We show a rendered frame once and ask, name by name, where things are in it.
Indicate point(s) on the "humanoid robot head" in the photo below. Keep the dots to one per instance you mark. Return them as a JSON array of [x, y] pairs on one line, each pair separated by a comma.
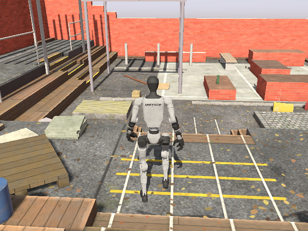
[[153, 83]]

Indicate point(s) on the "robot right forearm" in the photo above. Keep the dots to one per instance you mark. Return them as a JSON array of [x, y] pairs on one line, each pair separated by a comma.
[[177, 129]]

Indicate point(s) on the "right robot upper arm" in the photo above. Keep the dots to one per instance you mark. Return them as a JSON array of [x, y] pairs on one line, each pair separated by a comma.
[[170, 108]]

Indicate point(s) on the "left robot upper arm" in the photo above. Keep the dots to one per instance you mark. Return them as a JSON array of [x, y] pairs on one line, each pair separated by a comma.
[[135, 110]]

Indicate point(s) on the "right robot hand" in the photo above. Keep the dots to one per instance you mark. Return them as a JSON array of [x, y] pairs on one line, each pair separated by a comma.
[[181, 143]]

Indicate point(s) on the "left robot hand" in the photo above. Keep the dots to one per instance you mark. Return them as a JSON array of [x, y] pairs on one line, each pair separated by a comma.
[[131, 135]]

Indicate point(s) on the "robot torso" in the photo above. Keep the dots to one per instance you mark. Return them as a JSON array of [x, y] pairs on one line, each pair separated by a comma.
[[153, 114]]

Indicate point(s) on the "robot left forearm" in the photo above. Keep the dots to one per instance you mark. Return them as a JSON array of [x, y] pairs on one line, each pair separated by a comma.
[[130, 127]]

